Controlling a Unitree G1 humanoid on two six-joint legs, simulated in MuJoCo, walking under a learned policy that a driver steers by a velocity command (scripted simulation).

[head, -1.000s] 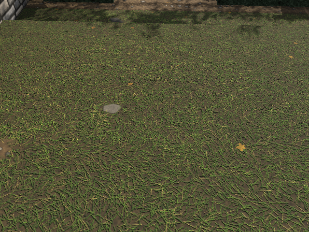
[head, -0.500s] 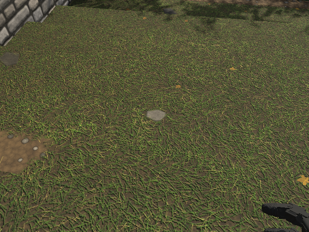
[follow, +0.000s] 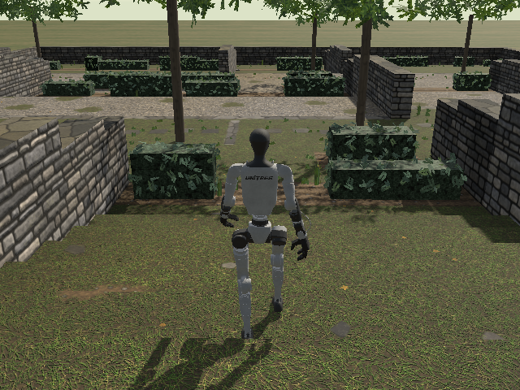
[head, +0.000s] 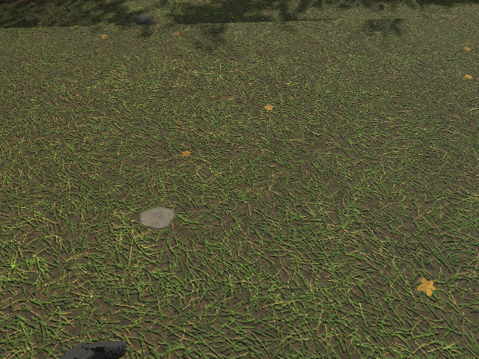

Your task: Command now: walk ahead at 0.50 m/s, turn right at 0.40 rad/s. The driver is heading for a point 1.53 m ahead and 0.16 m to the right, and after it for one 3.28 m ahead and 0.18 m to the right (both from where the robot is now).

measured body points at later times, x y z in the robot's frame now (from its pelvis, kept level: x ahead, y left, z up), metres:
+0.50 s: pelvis +0.26 -0.02 +0.01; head +0.26 -0.03 +0.46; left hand +0.39 +0.23 -0.10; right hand +0.36 -0.31 -0.09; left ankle +0.35 +0.13 -0.67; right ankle +0.18 -0.10 -0.73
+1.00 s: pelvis +0.52 -0.06 -0.07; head +0.54 -0.05 +0.38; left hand +0.84 +0.04 -0.12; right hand +0.34 -0.26 -0.19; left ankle +0.34 +0.12 -0.72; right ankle +0.66 -0.20 -0.79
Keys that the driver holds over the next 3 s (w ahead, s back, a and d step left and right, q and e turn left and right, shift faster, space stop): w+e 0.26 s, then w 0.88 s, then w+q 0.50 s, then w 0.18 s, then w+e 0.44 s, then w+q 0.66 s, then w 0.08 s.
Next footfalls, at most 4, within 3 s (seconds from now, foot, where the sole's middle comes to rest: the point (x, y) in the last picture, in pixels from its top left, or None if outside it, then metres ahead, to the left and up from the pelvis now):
0.08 right None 0.22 -0.10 -0.76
0.60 left None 0.38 0.11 -0.76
1.06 right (295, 316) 0.68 -0.21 -0.95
1.52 left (234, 238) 0.99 -0.03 -0.95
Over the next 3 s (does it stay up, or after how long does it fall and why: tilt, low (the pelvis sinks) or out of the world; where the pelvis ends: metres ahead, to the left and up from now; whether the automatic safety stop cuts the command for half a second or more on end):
stays up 1.67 -0.23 -0.35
